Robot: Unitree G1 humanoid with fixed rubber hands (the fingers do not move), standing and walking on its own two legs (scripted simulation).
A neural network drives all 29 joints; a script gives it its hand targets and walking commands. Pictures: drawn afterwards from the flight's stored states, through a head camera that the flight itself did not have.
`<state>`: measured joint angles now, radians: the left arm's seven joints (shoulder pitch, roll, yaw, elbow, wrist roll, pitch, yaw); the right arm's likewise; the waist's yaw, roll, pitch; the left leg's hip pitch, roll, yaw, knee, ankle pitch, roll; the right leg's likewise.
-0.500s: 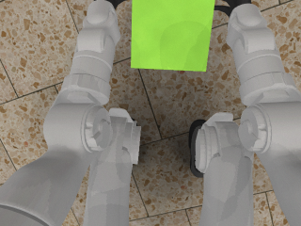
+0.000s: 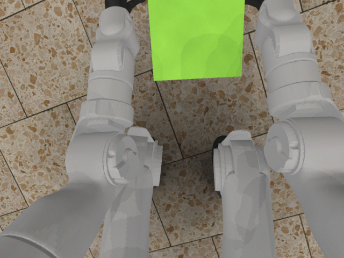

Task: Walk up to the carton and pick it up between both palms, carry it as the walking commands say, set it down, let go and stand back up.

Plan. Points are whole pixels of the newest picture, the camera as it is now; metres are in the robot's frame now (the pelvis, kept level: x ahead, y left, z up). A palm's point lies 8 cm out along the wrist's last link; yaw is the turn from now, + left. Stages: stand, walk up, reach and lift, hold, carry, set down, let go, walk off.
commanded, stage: reach and lift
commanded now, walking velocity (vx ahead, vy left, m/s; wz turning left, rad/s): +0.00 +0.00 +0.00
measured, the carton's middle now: (190, 9) +0.56 -0.01 -0.22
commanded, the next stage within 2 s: none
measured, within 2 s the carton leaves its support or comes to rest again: neither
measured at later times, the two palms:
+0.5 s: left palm (99, 0) +0.52 +0.12 -0.05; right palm out of the picture +0.53 -0.13 -0.07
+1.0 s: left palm out of the picture +0.50 +0.12 +0.03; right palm out of the picture +0.51 -0.13 +0.01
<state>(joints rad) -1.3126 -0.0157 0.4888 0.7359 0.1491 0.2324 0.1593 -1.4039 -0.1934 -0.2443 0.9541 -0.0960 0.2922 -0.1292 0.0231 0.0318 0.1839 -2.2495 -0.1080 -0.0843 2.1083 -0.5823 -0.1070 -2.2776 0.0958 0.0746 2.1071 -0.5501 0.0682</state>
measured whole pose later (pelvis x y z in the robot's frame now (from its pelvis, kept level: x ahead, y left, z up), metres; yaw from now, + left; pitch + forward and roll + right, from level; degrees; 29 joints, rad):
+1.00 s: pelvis +0.00 +0.00 +0.09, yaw -1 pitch +43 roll +1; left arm -1.10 -0.15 0.56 0.65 0.27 0.29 0.18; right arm -1.15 -0.02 -0.37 0.83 -0.24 0.36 -0.16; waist 0.04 0.02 -0.10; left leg -2.03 -0.14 -0.12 1.80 -0.53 -0.10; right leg -2.05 0.13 0.11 1.80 -0.50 0.08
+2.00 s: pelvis +0.03 +0.00 +0.21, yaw -1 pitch +34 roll +0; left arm -0.83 -0.22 0.52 0.63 0.29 0.25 0.18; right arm -0.87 0.08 -0.38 0.77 -0.27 0.32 -0.17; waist 0.04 0.02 -0.17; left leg -1.55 -0.13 -0.15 1.44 -0.49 -0.08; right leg -1.56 0.12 0.13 1.43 -0.47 0.06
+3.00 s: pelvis +0.06 +0.00 +0.33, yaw -1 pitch +20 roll +1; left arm -0.54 -0.25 0.45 0.56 0.32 0.26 0.11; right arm -0.56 0.18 -0.35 0.63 -0.30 0.32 -0.11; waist 0.04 0.01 -0.10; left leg -0.86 -0.08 -0.16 0.84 -0.32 -0.05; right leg -0.88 0.08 0.17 0.85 -0.31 0.03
